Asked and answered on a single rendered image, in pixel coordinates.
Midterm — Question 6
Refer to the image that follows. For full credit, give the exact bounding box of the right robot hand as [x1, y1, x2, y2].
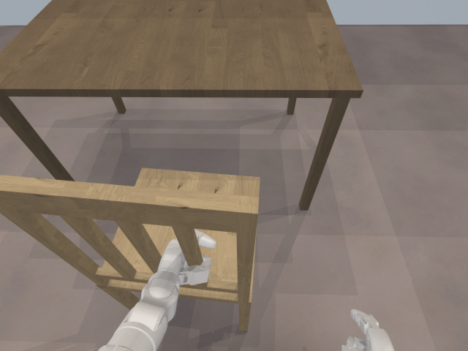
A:
[341, 309, 394, 351]

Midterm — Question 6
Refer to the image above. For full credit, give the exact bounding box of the left robot hand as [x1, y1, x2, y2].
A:
[157, 229, 216, 285]

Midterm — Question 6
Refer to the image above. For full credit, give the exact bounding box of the chair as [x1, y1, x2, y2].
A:
[0, 167, 260, 332]

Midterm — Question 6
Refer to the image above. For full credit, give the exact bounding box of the table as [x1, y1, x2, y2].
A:
[0, 0, 363, 211]

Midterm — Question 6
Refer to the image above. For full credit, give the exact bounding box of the left robot forearm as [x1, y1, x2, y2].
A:
[98, 271, 180, 351]

